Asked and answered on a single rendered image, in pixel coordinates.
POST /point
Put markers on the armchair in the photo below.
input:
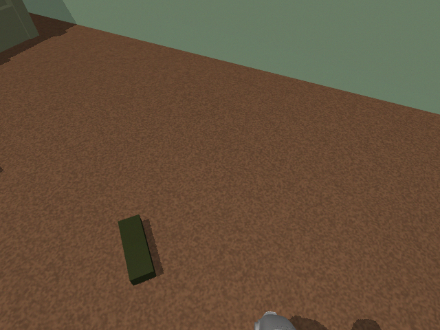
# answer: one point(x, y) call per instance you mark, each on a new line
point(16, 25)

